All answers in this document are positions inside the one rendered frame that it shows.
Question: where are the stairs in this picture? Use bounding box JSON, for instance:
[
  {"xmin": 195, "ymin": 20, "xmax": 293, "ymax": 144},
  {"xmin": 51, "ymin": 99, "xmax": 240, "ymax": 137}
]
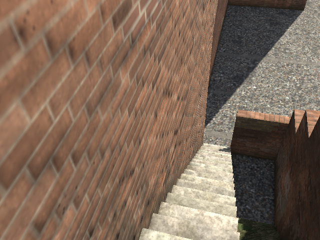
[{"xmin": 139, "ymin": 143, "xmax": 240, "ymax": 240}]

